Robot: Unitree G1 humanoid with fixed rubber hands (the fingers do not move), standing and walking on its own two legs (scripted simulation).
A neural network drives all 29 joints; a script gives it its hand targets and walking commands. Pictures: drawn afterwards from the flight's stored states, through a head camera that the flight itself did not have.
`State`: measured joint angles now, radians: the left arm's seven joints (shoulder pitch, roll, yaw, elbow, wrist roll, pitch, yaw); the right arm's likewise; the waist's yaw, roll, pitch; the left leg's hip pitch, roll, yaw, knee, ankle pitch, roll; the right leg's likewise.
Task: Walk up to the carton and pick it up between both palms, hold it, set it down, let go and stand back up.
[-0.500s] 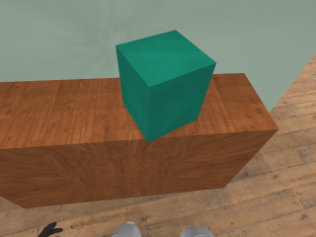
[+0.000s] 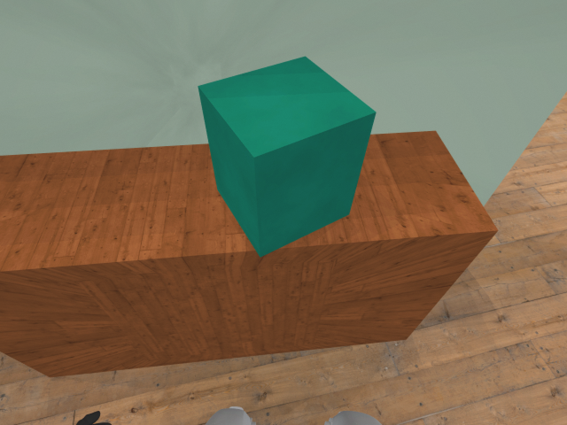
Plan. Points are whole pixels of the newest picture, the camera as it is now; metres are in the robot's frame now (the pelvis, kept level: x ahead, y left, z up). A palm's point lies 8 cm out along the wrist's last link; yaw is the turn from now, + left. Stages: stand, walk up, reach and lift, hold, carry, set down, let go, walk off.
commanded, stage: walk up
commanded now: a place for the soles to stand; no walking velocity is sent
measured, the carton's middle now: (282, 157) +0.56 +0.01 +0.04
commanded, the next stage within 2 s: none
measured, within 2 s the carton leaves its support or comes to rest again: neither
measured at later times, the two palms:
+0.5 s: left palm out of the picture +0.08 +0.31 -0.11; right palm out of the picture +0.08 -0.31 -0.10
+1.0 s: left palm out of the picture +0.07 +0.34 -0.12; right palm out of the picture +0.07 -0.27 -0.09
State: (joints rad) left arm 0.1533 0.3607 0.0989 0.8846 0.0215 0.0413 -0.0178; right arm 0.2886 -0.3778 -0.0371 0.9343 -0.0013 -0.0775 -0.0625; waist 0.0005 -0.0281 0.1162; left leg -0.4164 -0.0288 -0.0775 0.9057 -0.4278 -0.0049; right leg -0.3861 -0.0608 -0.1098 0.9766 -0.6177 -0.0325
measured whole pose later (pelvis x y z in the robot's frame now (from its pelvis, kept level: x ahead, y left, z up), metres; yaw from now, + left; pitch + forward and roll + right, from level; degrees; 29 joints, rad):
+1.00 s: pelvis +0.00 +0.03 +0.00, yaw +1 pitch -4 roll -1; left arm 0.16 0.36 0.09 0.93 0.02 0.03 -0.01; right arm 0.21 -0.36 -0.03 0.95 0.00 -0.07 -0.05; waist 0.00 -0.01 0.14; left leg -0.42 -0.02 -0.08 0.91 -0.42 0.00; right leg -0.36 -0.07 -0.11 0.93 -0.60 0.00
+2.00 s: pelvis +0.01 +0.03 +0.00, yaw +2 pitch -3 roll -1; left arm 0.16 0.36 0.08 0.94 0.02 0.02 -0.01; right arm 0.22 -0.37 -0.03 0.96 0.00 -0.07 -0.04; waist 0.00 -0.01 0.10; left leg -0.43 -0.02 -0.08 0.90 -0.41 -0.01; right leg -0.36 -0.08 -0.10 0.92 -0.58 0.00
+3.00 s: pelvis +0.02 +0.02 +0.00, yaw +2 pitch -3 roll +0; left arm 0.18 0.36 0.08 0.95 0.02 0.01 -0.01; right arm 0.21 -0.37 -0.03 0.99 0.00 -0.06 -0.04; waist 0.00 -0.01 0.10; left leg -0.42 -0.02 -0.08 0.87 -0.38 -0.02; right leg -0.36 -0.07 -0.10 0.89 -0.47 -0.01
